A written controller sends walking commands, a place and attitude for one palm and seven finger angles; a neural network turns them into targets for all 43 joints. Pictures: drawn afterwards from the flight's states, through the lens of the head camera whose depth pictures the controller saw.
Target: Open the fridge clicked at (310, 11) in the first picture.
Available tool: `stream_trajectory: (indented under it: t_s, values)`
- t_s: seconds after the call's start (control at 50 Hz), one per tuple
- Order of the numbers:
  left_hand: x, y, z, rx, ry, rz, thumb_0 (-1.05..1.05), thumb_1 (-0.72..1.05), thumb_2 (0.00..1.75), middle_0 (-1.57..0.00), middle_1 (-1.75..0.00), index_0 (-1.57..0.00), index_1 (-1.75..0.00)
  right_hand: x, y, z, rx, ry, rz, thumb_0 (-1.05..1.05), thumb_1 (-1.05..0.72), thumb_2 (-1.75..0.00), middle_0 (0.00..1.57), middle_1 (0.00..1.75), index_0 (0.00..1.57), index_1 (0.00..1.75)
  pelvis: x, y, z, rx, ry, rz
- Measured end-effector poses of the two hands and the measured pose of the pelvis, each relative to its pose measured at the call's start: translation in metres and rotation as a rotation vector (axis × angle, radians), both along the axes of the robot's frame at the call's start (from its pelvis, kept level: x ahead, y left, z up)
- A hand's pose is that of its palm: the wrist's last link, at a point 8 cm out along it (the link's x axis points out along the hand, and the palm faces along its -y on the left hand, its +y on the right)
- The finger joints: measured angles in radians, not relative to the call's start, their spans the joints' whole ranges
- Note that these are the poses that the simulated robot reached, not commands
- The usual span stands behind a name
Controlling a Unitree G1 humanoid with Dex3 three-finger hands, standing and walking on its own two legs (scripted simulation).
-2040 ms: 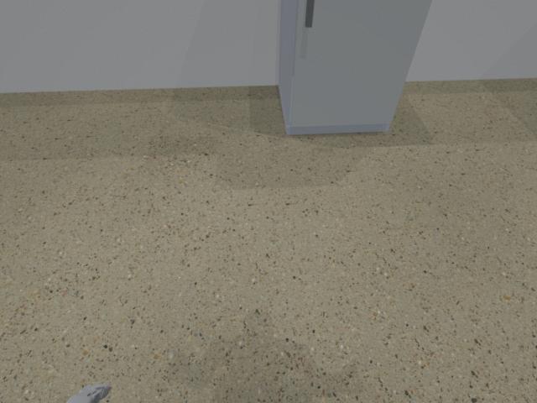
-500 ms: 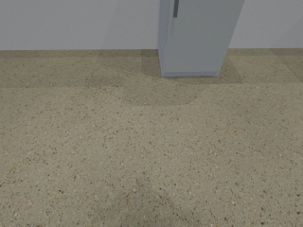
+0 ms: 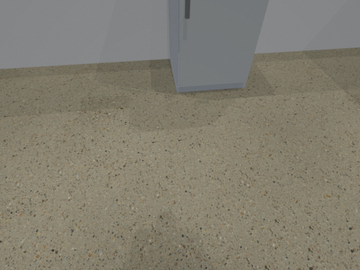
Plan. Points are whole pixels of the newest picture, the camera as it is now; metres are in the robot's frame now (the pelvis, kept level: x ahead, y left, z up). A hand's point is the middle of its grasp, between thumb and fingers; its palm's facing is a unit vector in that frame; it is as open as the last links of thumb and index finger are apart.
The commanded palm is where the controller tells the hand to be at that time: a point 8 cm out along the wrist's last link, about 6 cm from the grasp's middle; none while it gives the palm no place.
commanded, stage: walk to a spot facing it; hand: left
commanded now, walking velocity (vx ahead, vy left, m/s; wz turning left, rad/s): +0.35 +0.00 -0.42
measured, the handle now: out of the picture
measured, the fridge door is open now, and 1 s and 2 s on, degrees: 0 0 0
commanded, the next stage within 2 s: none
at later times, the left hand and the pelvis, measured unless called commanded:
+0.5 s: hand (96, 222) +0.27 +0.26 -0.15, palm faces -0.16 -0.97 -0.21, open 7.4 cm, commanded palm none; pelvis +0.18 +0.07 +0.02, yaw -14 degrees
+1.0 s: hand (156, 154) +0.51 +0.12 -0.14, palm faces -0.33 -0.92 -0.21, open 7.1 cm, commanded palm none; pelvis +0.37 -0.03 +0.02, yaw -21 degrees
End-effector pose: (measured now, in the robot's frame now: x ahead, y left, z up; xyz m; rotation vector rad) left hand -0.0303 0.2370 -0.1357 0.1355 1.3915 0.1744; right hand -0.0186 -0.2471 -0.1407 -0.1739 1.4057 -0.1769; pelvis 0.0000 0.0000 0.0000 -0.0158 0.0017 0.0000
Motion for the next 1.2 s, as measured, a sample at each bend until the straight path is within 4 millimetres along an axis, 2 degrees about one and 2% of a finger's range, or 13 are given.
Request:
stream_trajectory:
  t_s: [0.08,0.18,0.26,0.3,0.4,0.52,0.6,0.7,0.82,0.86,0.92,1.04,1.2]
  values:
    - [-0.002,-0.011,0.005,-0.018,0.038,0.029,0.01,0.91,0.90,-0.20,-0.30,-0.20,-0.30,0.042,0.008,0.009,-0.002,-0.010,0.020,0.01,-0.91,-0.90,0.20,0.30,0.20,0.30,0.022,0.007,0.007,-0.001,0.001,-0.024]
    - [-0.002,-0.006,0.014,-0.060,0.182,0.010,0.01,0.91,0.90,-0.20,-0.30,-0.20,-0.30,0.144,0.029,0.029,0.007,-0.218,0.017,0.02,-0.91,-0.90,0.20,0.30,0.19,0.30,0.056,0.024,0.016,0.005,0.014,-0.075]
    - [0.027,0.021,0.004,-0.070,0.243,-0.015,0.01,0.91,0.90,-0.20,-0.30,-0.20,-0.30,0.222,0.051,0.040,-0.008,-0.396,0.022,0.01,-0.91,-0.90,0.20,0.30,0.20,0.30,0.092,0.043,0.007,0.001,0.006,-0.120]
    - [0.055,0.040,-0.006,-0.060,0.238,-0.038,0.01,0.91,0.90,-0.20,-0.30,-0.20,-0.30,0.242,0.058,0.040,-0.031,-0.455,0.008,0.01,-0.91,-0.90,0.20,0.30,0.20,0.30,0.107,0.053,0.000,-0.004,-0.008,-0.150]
    - [0.174,0.072,-0.003,-0.012,0.060,-0.138,0.01,0.91,0.90,-0.20,-0.30,-0.20,-0.30,0.229,0.073,0.043,-0.032,-0.382,-0.079,0.00,-0.91,-0.90,0.20,0.30,0.20,0.30,0.142,0.062,0.012,0.003,-0.029,-0.206]
    - [0.319,0.067,0.024,0.003,-0.170,-0.253,0.01,0.92,0.90,-0.19,-0.30,-0.19,-0.29,0.184,0.070,0.041,-0.059,-0.212,-0.235,-0.02,-0.95,-0.90,0.20,0.30,0.20,0.30,0.185,0.065,0.026,0.020,-0.011,-0.257]
    - [0.393,0.043,0.035,-0.011,-0.236,-0.340,0.01,0.92,0.90,-0.19,-0.30,-0.19,-0.29,0.154,0.074,0.038,-0.046,-0.083,-0.318,-0.01,-0.94,-0.90,0.20,0.30,0.20,0.30,0.215,0.060,0.028,0.027,-0.009,-0.287]
    - [0.473,-0.009,0.035,-0.041,-0.263,-0.459,0.01,0.92,0.90,-0.19,-0.30,-0.19,-0.29,0.126,0.088,0.032,0.006,0.076,-0.426,0.00,-0.93,-0.90,0.20,0.30,0.19,0.30,0.256,0.040,0.025,0.026,-0.011,-0.331]
    - [0.544,-0.079,0.019,-0.079,-0.330,-0.535,0.01,0.91,0.90,-0.19,-0.30,-0.20,-0.29,0.127,0.095,0.018,0.104,0.237,-0.515,0.01,-0.92,-0.90,0.20,0.30,0.19,0.30,0.306,-0.002,0.005,0.016,-0.020,-0.358]
    - [0.548,-0.088,0.017,-0.091,-0.324,-0.519,0.01,0.91,0.90,-0.19,-0.30,-0.20,-0.30,0.147,0.087,0.017,0.114,0.234,-0.520,0.01,-0.92,-0.90,0.20,0.30,0.19,0.30,0.320,-0.011,0.007,0.008,-0.028,-0.361]
    - [0.543,-0.088,0.018,-0.084,-0.265,-0.473,0.00,0.92,0.90,-0.20,-0.30,-0.20,-0.30,0.199,0.064,0.016,0.097,0.152,-0.502,0.01,-0.92,-0.90,0.20,0.30,0.19,0.30,0.342,-0.019,0.015,-0.006,-0.029,-0.366]
    - [0.555,-0.055,0.021,-0.011,-0.176,-0.425,-0.02,0.96,0.90,-0.20,-0.30,-0.20,-0.30,0.326,0.017,0.023,0.036,-0.084,-0.431,0.01,-0.92,-0.90,0.20,0.30,0.19,0.30,0.390,-0.026,0.023,-0.022,-0.013,-0.367]
    - [0.576,-0.024,-0.012,-0.035,-0.006,-0.366,0.00,0.93,0.90,-0.20,-0.30,-0.20,-0.30,0.447,-0.025,0.035,-0.107,-0.231,-0.346,0.02,-0.95,-0.90,0.20,0.30,0.19,0.30,0.475,-0.016,0.007,-0.031,-0.031,-0.382]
